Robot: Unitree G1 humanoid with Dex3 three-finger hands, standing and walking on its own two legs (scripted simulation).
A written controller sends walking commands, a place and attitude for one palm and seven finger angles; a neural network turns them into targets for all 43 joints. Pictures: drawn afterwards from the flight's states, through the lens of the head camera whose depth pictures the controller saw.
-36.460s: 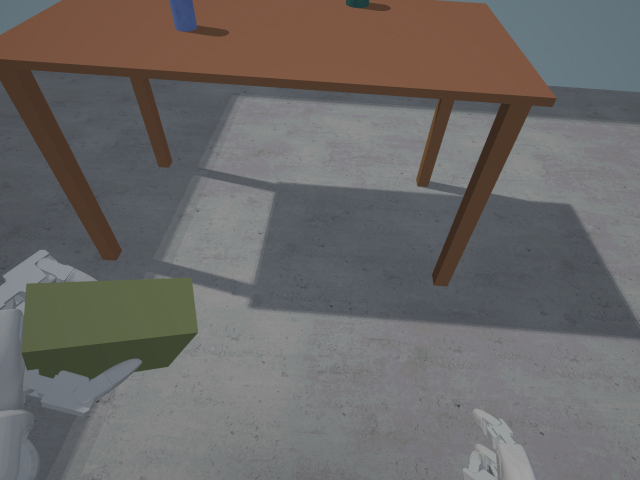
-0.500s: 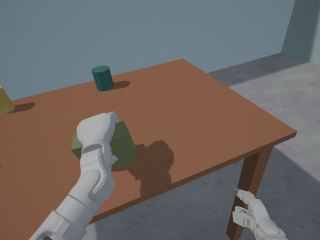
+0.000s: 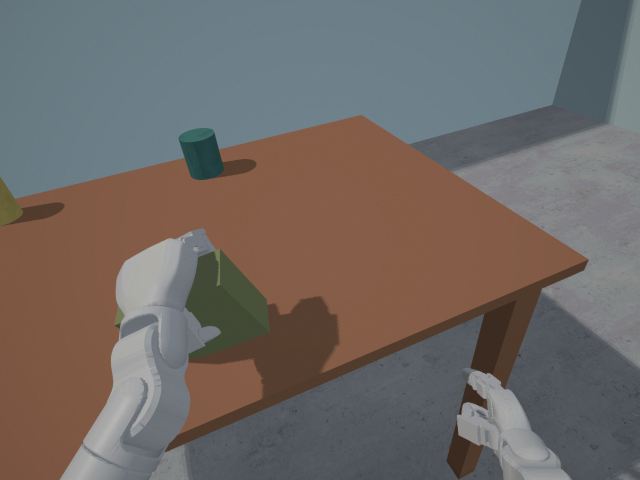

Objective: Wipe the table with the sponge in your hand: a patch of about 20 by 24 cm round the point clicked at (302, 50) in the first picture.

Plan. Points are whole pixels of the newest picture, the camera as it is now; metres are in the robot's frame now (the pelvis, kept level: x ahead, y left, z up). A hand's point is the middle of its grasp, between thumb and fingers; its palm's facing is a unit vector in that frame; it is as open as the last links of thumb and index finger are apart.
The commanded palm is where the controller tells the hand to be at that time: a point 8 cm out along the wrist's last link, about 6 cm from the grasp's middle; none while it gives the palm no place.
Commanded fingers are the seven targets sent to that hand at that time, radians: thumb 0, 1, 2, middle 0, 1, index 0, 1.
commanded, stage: slide back across to the middle lane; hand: left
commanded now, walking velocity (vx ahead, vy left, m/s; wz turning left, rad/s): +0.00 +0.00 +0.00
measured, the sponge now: (207, 318) +0.28 +0.19 +0.10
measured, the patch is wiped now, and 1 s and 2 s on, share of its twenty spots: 0.95 0.95 0.95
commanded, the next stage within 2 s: wipe forward along the middle lane in 0.34 s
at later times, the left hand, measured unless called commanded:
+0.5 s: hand (130, 307) +0.25 +0.25 +0.16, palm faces +0.26 -0.26 -0.93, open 9.8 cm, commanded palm +0.21 +0.25 +0.22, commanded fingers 0.00 0.10 1.30 -1.20 -1.60 -1.20 -1.60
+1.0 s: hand (143, 291) +0.29 +0.27 +0.15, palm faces +0.11 -0.09 -0.99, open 9.7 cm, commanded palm +0.26 +0.26 +0.20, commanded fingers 0.00 0.10 1.30 -1.20 -1.60 -1.20 -1.60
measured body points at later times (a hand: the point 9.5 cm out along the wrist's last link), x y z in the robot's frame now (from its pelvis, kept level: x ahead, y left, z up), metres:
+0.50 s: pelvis -0.02 +0.02 +0.00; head -0.07 -0.03 +0.45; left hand +0.23 +0.26 +0.21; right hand +0.25 -0.17 -0.05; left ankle +0.01 +0.14 -0.73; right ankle +0.00 -0.06 -0.73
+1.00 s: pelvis -0.02 +0.02 +0.00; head -0.06 -0.04 +0.45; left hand +0.28 +0.27 +0.20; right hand +0.23 -0.17 -0.07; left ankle +0.01 +0.14 -0.73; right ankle +0.00 -0.06 -0.73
